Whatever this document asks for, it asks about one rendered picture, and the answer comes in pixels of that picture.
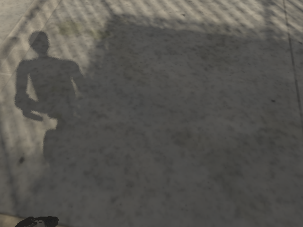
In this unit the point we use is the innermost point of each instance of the left robot hand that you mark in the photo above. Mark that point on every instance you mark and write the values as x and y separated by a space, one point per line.
39 222

